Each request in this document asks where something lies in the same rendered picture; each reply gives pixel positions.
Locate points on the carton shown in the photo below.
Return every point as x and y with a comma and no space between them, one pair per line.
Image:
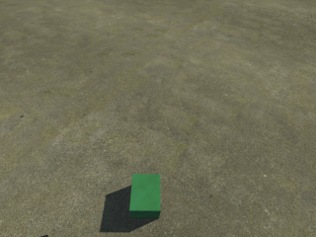
145,196

